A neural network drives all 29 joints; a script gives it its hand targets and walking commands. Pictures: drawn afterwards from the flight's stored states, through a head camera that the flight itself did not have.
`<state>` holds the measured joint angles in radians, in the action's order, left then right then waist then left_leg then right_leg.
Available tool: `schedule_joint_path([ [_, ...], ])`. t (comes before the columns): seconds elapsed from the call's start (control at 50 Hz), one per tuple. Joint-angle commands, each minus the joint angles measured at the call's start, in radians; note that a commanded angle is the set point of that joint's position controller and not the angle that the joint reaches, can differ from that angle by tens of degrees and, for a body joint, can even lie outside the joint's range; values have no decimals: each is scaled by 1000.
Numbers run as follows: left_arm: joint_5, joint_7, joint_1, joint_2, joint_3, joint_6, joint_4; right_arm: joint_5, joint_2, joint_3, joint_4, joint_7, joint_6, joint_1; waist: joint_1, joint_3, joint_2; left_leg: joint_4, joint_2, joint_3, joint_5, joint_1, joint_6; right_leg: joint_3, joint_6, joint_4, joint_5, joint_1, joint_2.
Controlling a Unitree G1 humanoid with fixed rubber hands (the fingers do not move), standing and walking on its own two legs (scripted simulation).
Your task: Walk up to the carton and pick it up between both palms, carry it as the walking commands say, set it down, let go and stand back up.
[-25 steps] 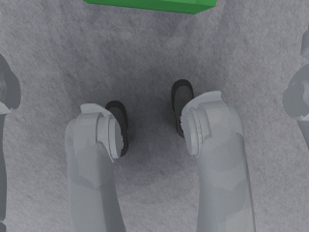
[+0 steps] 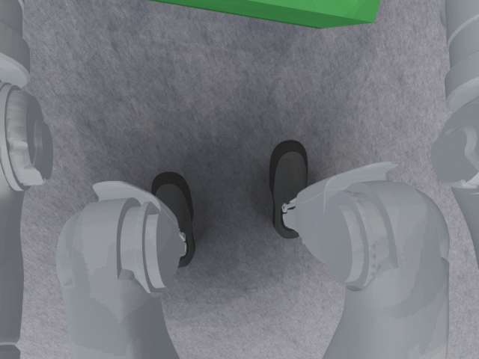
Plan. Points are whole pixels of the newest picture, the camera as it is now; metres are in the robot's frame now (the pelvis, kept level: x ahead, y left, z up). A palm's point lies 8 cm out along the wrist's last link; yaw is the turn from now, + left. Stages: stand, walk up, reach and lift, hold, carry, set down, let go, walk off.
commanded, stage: reach and lift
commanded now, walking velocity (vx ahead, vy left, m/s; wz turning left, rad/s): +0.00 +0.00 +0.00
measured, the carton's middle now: out of the picture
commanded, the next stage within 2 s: none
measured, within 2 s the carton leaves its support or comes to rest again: leaves its support in 1.72 s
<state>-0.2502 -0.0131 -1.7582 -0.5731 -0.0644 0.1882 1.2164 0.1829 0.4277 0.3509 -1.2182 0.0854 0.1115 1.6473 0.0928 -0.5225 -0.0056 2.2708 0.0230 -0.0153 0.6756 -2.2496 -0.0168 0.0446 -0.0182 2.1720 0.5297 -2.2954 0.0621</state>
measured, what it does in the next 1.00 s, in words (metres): stands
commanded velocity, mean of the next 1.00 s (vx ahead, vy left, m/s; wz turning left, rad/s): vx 0.00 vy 0.00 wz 0.00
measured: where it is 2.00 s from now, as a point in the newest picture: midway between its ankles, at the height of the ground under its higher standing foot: (233, 218)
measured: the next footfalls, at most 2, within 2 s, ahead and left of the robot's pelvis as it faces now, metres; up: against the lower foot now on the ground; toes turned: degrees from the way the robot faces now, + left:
none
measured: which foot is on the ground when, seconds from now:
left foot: down 0.00-1.00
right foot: down 0.00-1.00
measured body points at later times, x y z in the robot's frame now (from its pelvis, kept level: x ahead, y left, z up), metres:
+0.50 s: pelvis -0.01 +0.00 -0.01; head +0.39 +0.00 +0.18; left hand +0.61 +0.16 -0.20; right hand +0.56 -0.24 -0.21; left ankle +0.08 +0.11 -0.33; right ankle +0.12 -0.12 -0.33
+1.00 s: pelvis +0.00 +0.00 -0.01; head +0.40 +0.01 +0.19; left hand +0.61 +0.15 -0.20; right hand +0.56 -0.24 -0.20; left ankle +0.08 +0.11 -0.33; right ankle +0.12 -0.12 -0.33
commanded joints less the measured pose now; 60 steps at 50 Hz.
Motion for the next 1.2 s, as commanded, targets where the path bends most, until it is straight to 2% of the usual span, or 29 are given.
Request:
schedule_joint_path([
  [0.0,-17,-5,-356,-85,-14,-48,-150,14,225,7,126,-3,-54,259,119,1245,148,-148,-28,-57,-541,530,47,-34,14,-35,-575,712,-35],
  [0.02,-15,-6,-331,-103,-3,-51,-154,38,215,-16,136,-7,-52,244,88,1271,156,-127,-20,-55,-559,584,39,-42,18,-28,-576,693,-36],
  [0.06,-9,-17,-385,-144,19,-54,-182,40,245,-4,173,-2,-57,292,87,1267,135,-131,-31,-65,-533,546,33,-44,14,-20,-561,687,-30],
  [0.1,-15,-17,-378,-140,24,-54,-182,49,235,-36,183,4,-54,323,54,1234,110,-127,-17,-44,-470,468,30,-58,11,-15,-557,729,-31],
  [0.12,-13,-13,-359,-128,29,-47,-116,52,224,-52,152,-1,-47,304,55,1197,87,-134,-27,-52,-454,430,28,-63,13,-13,-552,741,-28],
  [0.16,-6,-20,-375,-166,29,-57,-153,65,220,-47,138,-1,-48,288,38,1199,118,-138,-28,-47,-431,479,28,-52,17,-13,-500,700,-34],
  [0.24,-26,-9,-364,-127,-7,-43,-76,62,202,-79,81,-2,-36,289,51,1115,108,-141,-32,-45,-348,447,22,-50,14,-31,-432,677,-33],
  [0.3,-43,-8,-408,-106,-21,-55,-133,43,220,-48,93,9,-47,316,80,1129,103,-141,-36,-44,-380,414,29,-50,8,-28,-467,693,-37],
  [0.4,-41,-9,-412,-103,-26,-52,-109,59,211,-66,91,11,-47,329,64,1136,118,-129,-26,-37,-382,449,30,-62,7,-41,-463,703,-40],
  [0.42,-43,-4,-401,-80,-41,-51,-81,57,199,-67,73,13,-46,320,77,1147,137,-118,-35,-33,-385,468,33,-61,8,-43,-453,702,-42],
  [0.44,-49,-3,-381,-72,-40,-50,-71,51,190,-71,91,14,-50,324,85,1130,88,-132,-28,-49,-389,434,23,-56,14,-43,-469,709,-41],
  [0.48,-44,-6,-421,-69,-41,-52,-136,50,205,-57,117,17,-58,366,88,1140,101,-141,-25,-54,-374,429,25,-54,6,-41,-466,718,-47],
  [0.52,-34,-3,-406,-61,-50,-47,-61,48,199,-62,109,11,-51,369,90,1124,124,-134,-18,-53,-384,467,26,-51,10,-49,-455,717,-49],
  [0.56,-15,-15,-424,-75,-25,-62,-126,34,180,-52,100,14,-55,365,68,1145,124,-137,-13,-50,-413,481,29,-51,9,-49,-466,690,-55],
  [0.58,-24,-16,-452,-43,-49,-60,-129,49,151,-66,113,10,-60,372,92,1167,124,-144,-26,-66,-429,521,22,-46,13,-44,-478,685,-49],
  [0.6,-15,-14,-419,-40,-43,-56,-97,59,145,-89,70,8,-57,351,70,1133,114,-139,-16,-54,-398,482,27,-53,8,-45,-467,705,-53],
  [0.62,-22,-14,-404,8,-61,-59,-114,54,140,-76,77,3,-59,333,94,1146,136,-151,-19,-67,-439,543,29,-42,9,-49,-480,672,-55],
  [0.74,-13,-5,-434,80,-59,-63,-116,85,65,-140,142,-10,-63,412,60,1143,118,-136,2,-60,-436,519,14,-54,7,-48,-471,691,-74],
  [0.76,-24,1,-443,101,-80,-66,-144,85,42,-136,140,-13,-61,410,84,1135,119,-142,5,-68,-441,517,14,-44,10,-44,-487,693,-77],
  [0.86,-20,44,-436,273,-118,-68,-139,109,-117,-192,154,-57,-56,429,81,1114,130,-138,12,-60,-435,524,6,-44,6,-51,-481,697,-92],
  [0.88,-25,58,-427,313,-112,-61,-133,101,-115,-194,183,-66,-56,456,105,1115,107,-132,24,-64,-423,525,3,-38,6,-50,-478,719,-93],
  [0.94,2,96,-436,484,-107,-49,-136,100,-267,-223,241,-111,-48,523,72,1084,131,-135,34,-62,-412,512,-3,-38,2,-47,-455,676,-108],
  [1.0,11,146,-403,644,-90,-41,-138,92,-437,-260,277,-170,-19,534,72,1074,117,-129,41,-60,-438,516,-12,-33,0,-39,-465,673,-117],
  [1.02,25,148,-411,644,-83,-39,-162,94,-461,-244,265,-179,-13,521,49,1062,139,-136,41,-52,-424,511,-12,-24,3,-26,-438,641,-117],
  [1.06,31,176,-402,727,-74,-27,-165,71,-514,-244,278,-208,7,498,74,1006,164,-129,52,-49,-430,479,-13,-26,-5,-32,-418,577,-125],
  [1.08,36,185,-361,728,-58,-24,-144,67,-531,-257,290,-213,15,495,59,1022,120,-131,54,-50,-434,500,-13,-19,0,-31,-419,626,-120],
  [1.1,43,192,-378,746,-60,-16,-161,62,-552,-247,296,-221,23,490,55,987,152,-122,55,-38,-427,463,-13,-33,-6,-29,-424,605,-123],
  [1.12,37,201,-376,771,-62,-19,-193,61,-578,-261,302,-227,28,476,67,987,118,-130,54,-39,-407,428,-12,-21,-11,-25,-424,619,-122],
  [1.18,42,221,-334,797,-54,-2,-168,49,-612,-267,318,-241,46,463,49,965,125,-127,56,-25,-398,412,-14,-32,-10,-28,-421,656,-121],
])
